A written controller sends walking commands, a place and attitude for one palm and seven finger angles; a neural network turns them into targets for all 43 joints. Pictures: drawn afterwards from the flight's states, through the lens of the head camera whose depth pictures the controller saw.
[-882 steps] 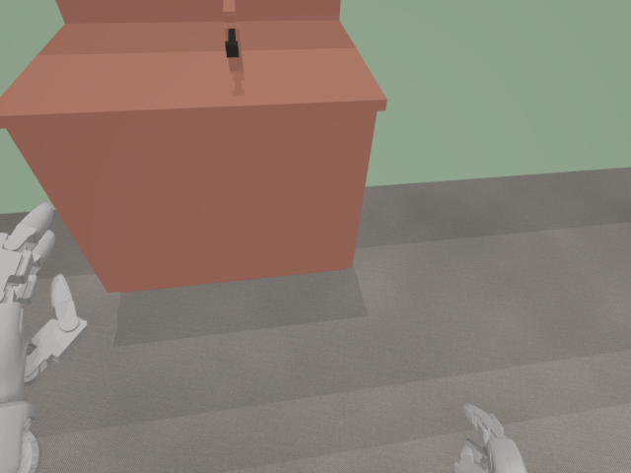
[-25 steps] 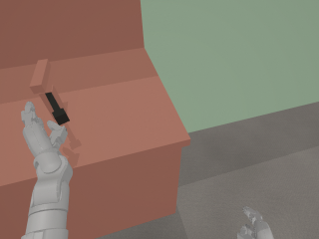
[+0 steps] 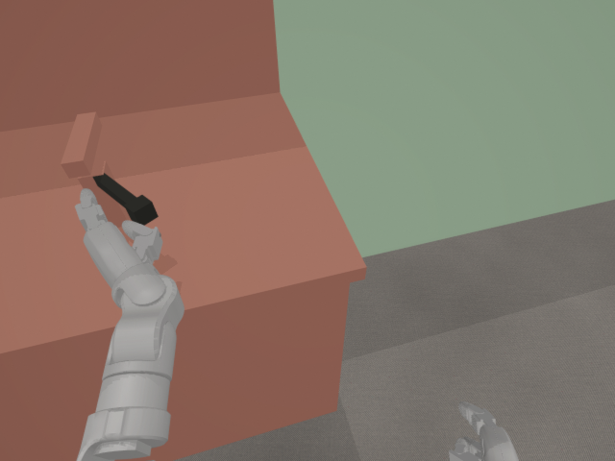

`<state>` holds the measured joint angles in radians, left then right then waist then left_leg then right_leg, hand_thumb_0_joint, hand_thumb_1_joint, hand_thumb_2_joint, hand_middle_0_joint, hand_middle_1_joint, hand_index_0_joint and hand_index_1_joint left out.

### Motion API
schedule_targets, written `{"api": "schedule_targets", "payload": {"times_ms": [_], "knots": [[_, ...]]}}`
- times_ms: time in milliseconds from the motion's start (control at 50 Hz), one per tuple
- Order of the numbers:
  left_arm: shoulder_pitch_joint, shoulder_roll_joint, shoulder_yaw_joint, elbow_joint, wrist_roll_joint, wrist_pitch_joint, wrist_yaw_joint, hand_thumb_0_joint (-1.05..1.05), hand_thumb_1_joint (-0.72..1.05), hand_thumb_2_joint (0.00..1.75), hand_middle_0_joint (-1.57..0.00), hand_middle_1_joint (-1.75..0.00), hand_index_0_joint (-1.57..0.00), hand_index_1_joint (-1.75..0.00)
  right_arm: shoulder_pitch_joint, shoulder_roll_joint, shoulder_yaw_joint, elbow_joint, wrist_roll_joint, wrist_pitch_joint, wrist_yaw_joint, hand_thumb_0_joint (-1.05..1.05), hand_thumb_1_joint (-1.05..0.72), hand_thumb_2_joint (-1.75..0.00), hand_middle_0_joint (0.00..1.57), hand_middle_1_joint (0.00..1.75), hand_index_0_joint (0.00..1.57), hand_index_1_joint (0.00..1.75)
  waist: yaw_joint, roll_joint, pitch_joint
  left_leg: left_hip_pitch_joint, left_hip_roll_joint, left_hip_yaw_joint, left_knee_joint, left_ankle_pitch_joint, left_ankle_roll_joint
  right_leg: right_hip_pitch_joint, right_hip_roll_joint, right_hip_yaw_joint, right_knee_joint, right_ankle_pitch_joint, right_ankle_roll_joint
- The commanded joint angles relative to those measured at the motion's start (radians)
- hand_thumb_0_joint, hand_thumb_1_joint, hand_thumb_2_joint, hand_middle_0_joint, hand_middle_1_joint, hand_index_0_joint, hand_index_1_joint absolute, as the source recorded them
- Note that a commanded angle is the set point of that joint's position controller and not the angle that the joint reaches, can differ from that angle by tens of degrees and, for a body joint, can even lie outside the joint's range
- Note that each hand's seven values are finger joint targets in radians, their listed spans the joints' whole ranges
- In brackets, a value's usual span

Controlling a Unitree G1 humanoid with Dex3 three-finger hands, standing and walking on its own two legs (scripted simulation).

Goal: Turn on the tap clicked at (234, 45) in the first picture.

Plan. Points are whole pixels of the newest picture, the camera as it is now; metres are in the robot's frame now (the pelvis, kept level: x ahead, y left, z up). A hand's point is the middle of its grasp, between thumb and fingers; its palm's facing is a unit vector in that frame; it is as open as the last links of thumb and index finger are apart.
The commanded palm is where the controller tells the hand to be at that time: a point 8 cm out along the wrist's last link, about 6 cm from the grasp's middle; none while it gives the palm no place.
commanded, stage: push the lever round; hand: left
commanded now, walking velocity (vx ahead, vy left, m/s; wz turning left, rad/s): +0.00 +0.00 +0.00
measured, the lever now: (141, 211) +0.39 +0.27 +0.14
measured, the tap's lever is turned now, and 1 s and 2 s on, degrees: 34 66 86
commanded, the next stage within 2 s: lift the hand up off the lever in 1.46 s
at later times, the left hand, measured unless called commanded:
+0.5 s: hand (174, 219) +0.39 +0.22 +0.12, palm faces +0.81 -0.59 -0.07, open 7.7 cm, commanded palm +0.34 +0.24 +0.12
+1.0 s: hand (192, 205) +0.43 +0.21 +0.12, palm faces +0.84 -0.53 -0.10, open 7.9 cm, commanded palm +0.38 +0.22 +0.12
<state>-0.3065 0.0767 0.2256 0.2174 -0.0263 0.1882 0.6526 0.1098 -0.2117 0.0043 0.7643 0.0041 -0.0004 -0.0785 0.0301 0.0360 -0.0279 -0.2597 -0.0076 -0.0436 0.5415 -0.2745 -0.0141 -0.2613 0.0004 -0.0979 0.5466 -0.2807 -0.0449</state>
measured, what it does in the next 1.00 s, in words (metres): stands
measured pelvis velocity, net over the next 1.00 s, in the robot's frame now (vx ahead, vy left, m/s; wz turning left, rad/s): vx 0.02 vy -0.01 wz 0.00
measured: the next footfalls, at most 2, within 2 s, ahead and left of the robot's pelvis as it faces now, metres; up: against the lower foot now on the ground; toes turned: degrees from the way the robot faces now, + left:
none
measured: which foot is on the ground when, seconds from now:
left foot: down 0.00-1.00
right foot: down 0.00-1.00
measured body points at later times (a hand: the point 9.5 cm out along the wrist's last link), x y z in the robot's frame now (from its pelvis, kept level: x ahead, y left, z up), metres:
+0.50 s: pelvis +0.01 -0.01 +0.00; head +0.01 -0.03 +0.45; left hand +0.34 +0.25 +0.13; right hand +0.17 -0.25 -0.12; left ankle +0.01 +0.13 -0.73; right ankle +0.01 -0.09 -0.73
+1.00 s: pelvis +0.02 -0.01 +0.00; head +0.03 -0.03 +0.44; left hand +0.38 +0.23 +0.13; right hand +0.15 -0.24 -0.13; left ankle +0.01 +0.13 -0.73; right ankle +0.01 -0.09 -0.73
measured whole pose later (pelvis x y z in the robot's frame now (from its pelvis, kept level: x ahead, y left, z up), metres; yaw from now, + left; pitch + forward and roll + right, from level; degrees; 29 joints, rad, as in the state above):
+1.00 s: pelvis +0.02 -0.01 +0.00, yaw +0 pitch +5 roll +0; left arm -0.62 0.02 0.33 0.59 0.06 0.15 0.88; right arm 0.16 -0.20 -0.03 0.81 -0.05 0.01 0.01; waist 0.00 0.04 -0.08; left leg -0.36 0.00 -0.05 0.59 -0.31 -0.03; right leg -0.36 0.01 -0.11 0.59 -0.32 -0.06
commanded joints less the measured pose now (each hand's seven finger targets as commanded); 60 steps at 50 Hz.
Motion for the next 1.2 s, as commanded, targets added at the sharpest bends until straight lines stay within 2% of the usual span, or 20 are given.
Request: {"api": "schedule_targets", "payload": {"times_ms": [0,40,100,140,180,300,340,420,540,560,640,680,740,780,840,880,940,1100,1140,1180], "knots": [[-0.410,0.140,-0.001,-0.181,0.037,-0.063,0.027,0.00,0.90,0.90,-0.15,-0.15,-0.15,-0.15,-0.135,-0.112,-0.039,-0.142,-0.008,-0.043,0.004,0.00,-0.90,-0.90,0.20,0.30,0.20,0.30,-0.010,-0.029,-0.226,0.033,-0.008,0.010,-0.063,0.155,0.019,0.090,-0.020,0.052,-0.107,0.123,0.014],[-0.404,0.175,0.046,-0.137,0.041,-0.058,0.041,0.00,0.90,0.90,-0.15,-0.15,-0.15,-0.15,-0.128,-0.118,-0.043,-0.130,-0.012,-0.037,0.005,0.00,-0.90,-0.90,0.20,0.30,0.20,0.30,-0.002,-0.051,-0.217,0.020,-0.008,0.009,-0.066,0.144,0.020,0.088,-0.017,0.050,-0.113,0.109,0.016],[-0.466,0.129,0.004,-0.121,0.043,-0.068,0.053,0.00,0.90,0.90,-0.15,-0.15,-0.15,-0.15,-0.129,-0.111,-0.042,-0.135,-0.011,-0.041,0.011,0.00,-0.90,-0.90,0.20,0.30,0.20,0.30,-0.018,-0.060,-0.213,0.020,-0.008,0.020,-0.057,0.145,0.027,0.083,-0.025,0.057,-0.119,0.125,0.022],[-0.438,0.197,0.081,-0.090,0.045,-0.067,0.069,0.00,0.90,0.90,-0.15,-0.15,-0.15,-0.15,-0.118,-0.118,-0.048,-0.125,-0.015,-0.035,0.011,0.00,-0.90,-0.90,0.20,0.30,0.20,0.30,-0.001,-0.066,-0.229,0.006,-0.010,0.020,-0.056,0.150,0.027,0.101,-0.023,0.060,-0.120,0.131,0.023],[-0.470,0.144,0.030,-0.110,0.050,-0.072,0.071,0.00,0.90,0.90,-0.15,-0.15,-0.15,-0.15,-0.113,-0.109,-0.046,-0.136,-0.017,-0.035,0.020,0.00,-0.90,-0.90,0.20,0.30,0.20,0.30,-0.010,-0.058,-0.261,0.015,-0.010,0.027,-0.045,0.201,0.027,0.120,-0.031,0.059,-0.098,0.215,0.024],[-0.509,0.119,0.013,-0.097,0.055,-0.077,0.090,0.00,0.90,0.90,-0.15,-0.15,-0.15,-0.15,-0.097,-0.111,-0.056,-0.128,-0.020,-0.040,0.030,0.00,-0.90,-0.90,0.20,0.30,0.20,0.30,-0.022,-0.049,-0.276,0.017,-0.010,0.031,-0.029,0.224,0.026,0.111,-0.032,0.055,-0.086,0.260,0.029],[-0.480,0.170,0.074,-0.054,0.054,-0.073,0.102,0.00,0.90,0.90,-0.15,-0.15,-0.15,-0.15,-0.085,-0.119,-0.062,-0.113,-0.023,-0.036,0.029,0.00,-0.90,-0.90,0.20,0.30,0.20,0.30,-0.012,-0.070,-0.268,0.005,-0.011,0.029,-0.032,0.226,0.027,0.118,-0.027,0.052,-0.088,0.261,0.030],[-0.548,0.115,0.022,-0.065,0.060,-0.078,0.115,0.00,0.90,0.90,-0.15,-0.15,-0.15,-0.15,-0.082,-0.113,-0.061,-0.118,-0.025,-0.043,0.039,0.00,-0.90,-0.90,0.20,0.30,0.20,0.30,-0.027,-0.064,-0.288,0.012,-0.012,0.034,-0.021,0.238,0.027,0.111,-0.033,0.049,-0.078,0.286,0.031],[-0.567,0.149,0.065,-0.011,0.069,-0.077,0.140,0.00,0.90,0.90,-0.15,-0.15,-0.15,-0.15,-0.076,-0.115,-0.068,-0.099,-0.030,-0.037,0.044,0.00,-0.90,-0.90,0.20,0.30,0.20,0.30,-0.020,-0.045,-0.279,0.000,-0.009,0.031,-0.026,0.220,0.024,0.097,-0.025,0.042,-0.084,0.234,0.028],[-0.605,0.098,0.020,-0.001,0.070,-0.077,0.142,0.00,0.90,0.90,-0.15,-0.15,-0.15,-0.15,-0.076,-0.110,-0.063,-0.104,-0.029,-0.039,0.050,0.00,-0.90,-0.90,0.20,0.30,0.20,0.30,-0.033,-0.057,-0.263,-0.001,-0.009,0.029,-0.028,0.208,0.024,0.077,-0.027,0.038,-0.086,0.210,0.028],[-0.644,0.130,0.055,0.015,0.083,-0.092,0.167,0.00,0.90,0.90,-0.15,-0.15,-0.15,-0.15,-0.061,-0.114,-0.073,-0.091,-0.039,-0.044,0.057,0.00,-0.90,-0.90,0.20,0.30,0.20,0.30,-0.026,-0.039,-0.306,0.016,-0.007,0.028,-0.017,0.243,0.021,0.077,-0.017,0.031,-0.069,0.231,0.022],[-0.666,0.081,0.016,0.015,0.088,-0.090,0.178,0.00,0.90,0.90,-0.15,-0.15,-0.15,-0.15,-0.057,-0.106,-0.071,-0.095,-0.042,-0.047,0.067,0.00,-0.90,-0.90,0.20,0.30,0.20,0.30,-0.035,-0.032,-0.325,0.020,-0.007,0.030,-0.002,0.265,0.018,0.073,-0.020,0.028,-0.057,0.259,0.022],[-0.668,0.115,0.057,0.097,0.090,-0.076,0.192,0.00,0.90,0.90,-0.15,-0.15,-0.15,-0.15,-0.048,-0.115,-0.075,-0.079,-0.045,-0.040,0.070,0.00,-0.90,-0.90,0.20,0.30,0.20,0.30,-0.031,-0.066,-0.293,-0.007,-0.005,0.025,-0.010,0.239,0.017,0.055,-0.016,0.021,-0.062,0.221,0.025],[-0.738,0.067,0.013,0.101,0.096,-0.081,0.198,0.00,0.90,0.90,-0.15,-0.15,-0.15,-0.15,-0.052,-0.108,-0.070,-0.082,-0.045,-0.045,0.076,0.00,-0.90,-0.90,0.20,0.30,0.20,0.30,-0.045,-0.058,-0.284,-0.010,-0.004,0.025,-0.010,0.204,0.019,0.030,-0.017,0.022,-0.067,0.173,0.024],[-0.756,0.145,0.081,0.139,0.110,-0.093,0.213,0.00,0.90,0.90,-0.15,-0.15,-0.15,-0.15,-0.034,-0.117,-0.076,-0.066,-0.052,-0.042,0.075,0.00,-0.90,-0.90,0.20,0.30,0.20,0.30,-0.036,-0.045,-0.306,-0.014,-0.006,0.023,-0.007,0.201,0.020,0.029,-0.011,0.025,-0.064,0.166,0.022],[-0.787,0.092,0.035,0.124,0.121,-0.099,0.215,0.00,0.90,0.90,-0.15,-0.15,-0.15,-0.15,-0.030,-0.108,-0.075,-0.074,-0.055,-0.040,0.082,0.00,-0.90,-0.90,0.20,0.30,0.20,0.30,-0.046,-0.045,-0.340,-0.005,-0.003,0.030,0.006,0.235,0.019,0.040,-0.016,0.024,-0.049,0.210,0.022],[-0.755,0.168,0.111,0.183,0.125,-0.094,0.218,0.00,0.90,0.90,-0.15,-0.15,-0.15,-0.15,-0.009,-0.121,-0.081,-0.067,-0.058,-0.028,0.077,0.00,-0.90,-0.90,0.20,0.30,0.20,0.30,-0.037,-0.074,-0.343,-0.027,-0.006,0.030,0.011,0.255,0.022,0.056,-0.015,0.027,-0.040,0.257,0.026],[-0.808,0.154,0.100,0.211,0.125,-0.100,0.213,0.00,0.90,0.90,-0.15,-0.15,-0.15,-0.15,0.008,-0.117,-0.076,-0.077,-0.054,-0.021,0.081,0.00,-0.90,-0.90,0.20,0.30,0.20,0.30,-0.061,-0.090,-0.327,-0.061,-0.009,0.044,0.018,0.236,0.030,0.058,-0.025,0.035,-0.041,0.297,0.039],[-0.792,0.225,0.160,0.244,0.125,-0.102,0.215,0.00,0.90,0.90,-0.15,-0.15,-0.15,-0.15,0.018,-0.126,-0.080,-0.068,-0.054,-0.018,0.075,0.00,-0.90,-0.90,0.20,0.30,0.20,0.30,-0.048,-0.085,-0.318,-0.081,-0.013,0.039,0.011,0.205,0.033,0.062,-0.023,0.042,-0.049,0.262,0.039],[-0.834,0.183,0.120,0.224,0.128,-0.111,0.212,0.00,0.90,0.90,-0.15,-0.15,-0.15,-0.15,0.017,-0.118,-0.078,-0.075,-0.053,-0.020,0.079,0.00,-0.90,-0.90,0.20,0.30,0.20,0.30,-0.061,-0.066,-0.337,-0.074,-0.011,0.043,0.012,0.191,0.034,0.058,-0.026,0.043,-0.051,0.243,0.040]]}}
